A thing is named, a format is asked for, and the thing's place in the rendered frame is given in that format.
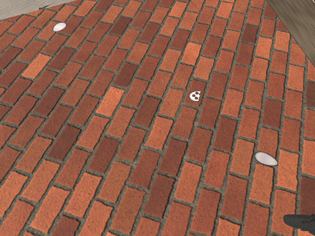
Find robot right hand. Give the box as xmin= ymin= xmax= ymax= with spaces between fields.
xmin=283 ymin=214 xmax=315 ymax=236

